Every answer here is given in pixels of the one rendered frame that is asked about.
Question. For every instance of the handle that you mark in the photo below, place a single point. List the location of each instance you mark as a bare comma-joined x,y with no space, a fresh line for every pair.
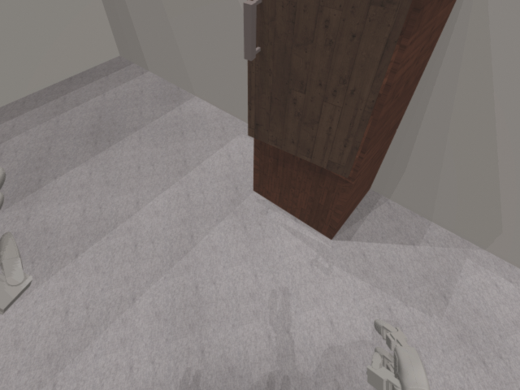
250,18

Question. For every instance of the cupboard door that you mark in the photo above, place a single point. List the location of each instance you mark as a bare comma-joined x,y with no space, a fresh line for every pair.
314,84

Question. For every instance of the robot left hand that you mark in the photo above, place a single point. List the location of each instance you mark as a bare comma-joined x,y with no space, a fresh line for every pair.
13,282

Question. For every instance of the robot right hand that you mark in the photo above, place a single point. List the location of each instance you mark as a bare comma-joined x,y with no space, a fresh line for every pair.
402,371

